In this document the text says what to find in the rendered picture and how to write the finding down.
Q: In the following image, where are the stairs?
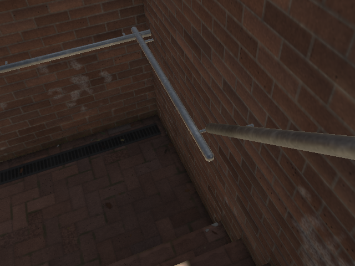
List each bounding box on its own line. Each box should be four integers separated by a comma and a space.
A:
106, 221, 271, 266

